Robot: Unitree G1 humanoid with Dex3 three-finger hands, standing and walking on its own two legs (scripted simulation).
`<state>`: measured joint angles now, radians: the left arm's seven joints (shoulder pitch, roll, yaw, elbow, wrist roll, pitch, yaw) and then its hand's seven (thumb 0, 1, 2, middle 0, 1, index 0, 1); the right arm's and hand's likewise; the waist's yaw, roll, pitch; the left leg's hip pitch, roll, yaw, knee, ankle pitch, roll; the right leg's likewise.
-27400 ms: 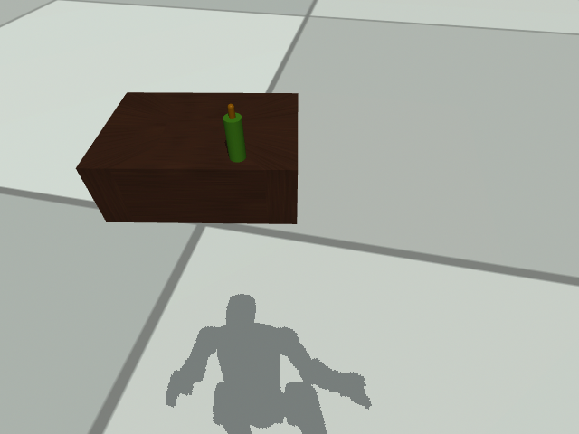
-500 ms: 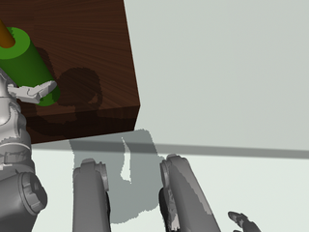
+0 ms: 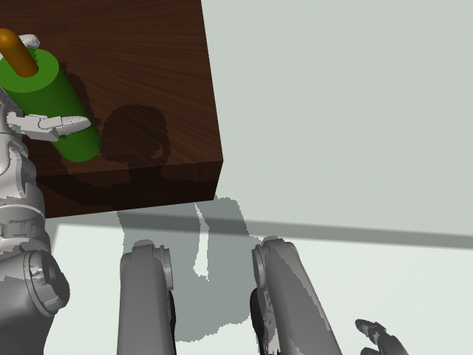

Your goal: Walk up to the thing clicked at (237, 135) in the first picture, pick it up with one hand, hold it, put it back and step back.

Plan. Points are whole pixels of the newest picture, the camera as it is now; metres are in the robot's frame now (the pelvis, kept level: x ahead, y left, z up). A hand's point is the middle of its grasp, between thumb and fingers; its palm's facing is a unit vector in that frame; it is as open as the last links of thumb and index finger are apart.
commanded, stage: withdraw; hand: left
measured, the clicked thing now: (51, 102) +0.50 +0.27 +0.00
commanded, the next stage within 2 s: rise in 0.40 s
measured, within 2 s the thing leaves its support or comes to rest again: rests again in 0.04 s
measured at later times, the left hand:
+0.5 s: hand out of the picture +0.48 +0.33 +0.13, palm faces +0.34 -0.94 -0.07, open 15.6 cm
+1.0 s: hand out of the picture +0.39 +0.42 +0.18, palm faces +0.46 -0.77 -0.44, open 17.1 cm
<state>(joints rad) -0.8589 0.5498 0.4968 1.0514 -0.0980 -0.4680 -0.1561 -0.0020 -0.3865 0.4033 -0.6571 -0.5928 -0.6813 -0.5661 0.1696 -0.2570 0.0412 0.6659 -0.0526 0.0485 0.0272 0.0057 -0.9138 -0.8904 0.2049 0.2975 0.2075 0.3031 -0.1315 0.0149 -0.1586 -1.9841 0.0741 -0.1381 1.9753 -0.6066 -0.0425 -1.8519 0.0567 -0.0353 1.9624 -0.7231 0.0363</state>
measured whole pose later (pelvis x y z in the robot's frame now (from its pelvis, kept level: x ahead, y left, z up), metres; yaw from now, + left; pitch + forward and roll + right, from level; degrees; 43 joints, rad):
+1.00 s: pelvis +0.05 +0.02 +0.22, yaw +5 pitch +20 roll -5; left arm -0.51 0.64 0.39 1.06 0.05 -0.06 0.09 0.00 -0.47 0.09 -0.06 -0.06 -0.06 -0.06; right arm 0.28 -0.27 0.00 0.64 0.02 0.08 -0.03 0.01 -0.89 -0.90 0.20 0.30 0.21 0.30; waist -0.08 0.02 -0.12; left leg -1.07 0.07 -0.07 1.18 -0.47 -0.02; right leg -0.92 0.02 -0.03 1.09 -0.52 0.04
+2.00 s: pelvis +0.07 -0.01 +0.27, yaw +7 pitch +6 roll -1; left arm 0.44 0.20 -0.01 0.09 -0.03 0.18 0.14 -0.01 -0.54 0.06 -0.06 -0.05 -0.06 -0.06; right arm 0.26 -0.22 0.01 0.53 0.03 -0.07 -0.15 0.02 -0.90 -0.90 0.20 0.30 0.21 0.30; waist -0.02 0.02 -0.08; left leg -0.62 0.06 -0.04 0.91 -0.40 -0.04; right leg -0.52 0.00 -0.02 0.89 -0.48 0.01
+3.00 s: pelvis +0.07 +0.01 +0.26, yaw +7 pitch +7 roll -2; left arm 0.46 0.20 -0.01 0.01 -0.02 0.25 0.14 -0.01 -0.58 0.04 -0.05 -0.05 -0.05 -0.05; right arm 0.27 -0.20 0.02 0.51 0.01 -0.12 -0.18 0.02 -0.90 -0.90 0.20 0.30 0.21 0.30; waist -0.02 0.03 -0.10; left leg -0.66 0.06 -0.04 0.95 -0.42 -0.03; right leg -0.54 0.00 -0.02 0.91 -0.49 0.03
